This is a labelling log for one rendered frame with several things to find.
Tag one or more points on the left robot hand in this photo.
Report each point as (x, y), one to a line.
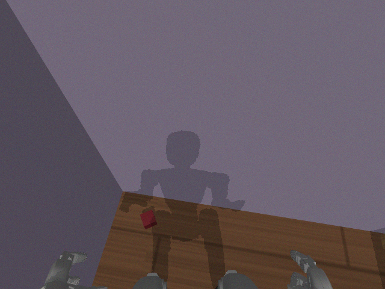
(61, 268)

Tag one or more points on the right robot hand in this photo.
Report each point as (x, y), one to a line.
(316, 278)

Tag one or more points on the cube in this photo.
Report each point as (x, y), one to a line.
(148, 219)

